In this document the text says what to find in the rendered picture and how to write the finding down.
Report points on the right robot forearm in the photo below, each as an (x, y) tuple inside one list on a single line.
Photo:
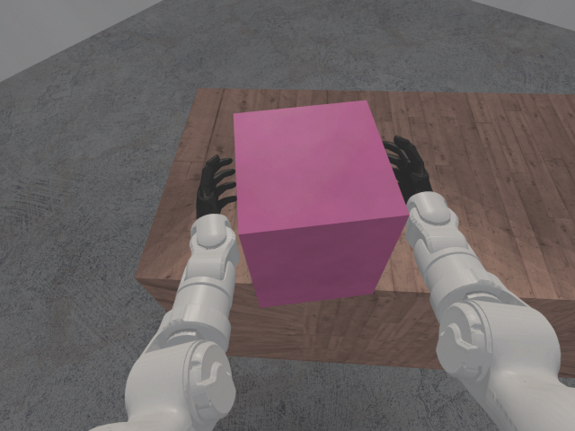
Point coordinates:
[(449, 267)]

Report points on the left robot upper arm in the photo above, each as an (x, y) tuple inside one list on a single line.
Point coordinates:
[(187, 387)]

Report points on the right robot hand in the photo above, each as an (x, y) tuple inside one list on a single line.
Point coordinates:
[(411, 174)]

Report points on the carton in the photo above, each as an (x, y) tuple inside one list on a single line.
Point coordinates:
[(319, 208)]

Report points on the left robot forearm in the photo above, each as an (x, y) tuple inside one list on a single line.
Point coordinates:
[(205, 294)]

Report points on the right robot upper arm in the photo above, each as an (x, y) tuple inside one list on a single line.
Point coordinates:
[(507, 356)]

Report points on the pedestal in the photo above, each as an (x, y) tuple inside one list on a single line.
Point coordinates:
[(503, 162)]

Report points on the left robot hand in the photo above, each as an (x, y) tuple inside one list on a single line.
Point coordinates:
[(207, 195)]

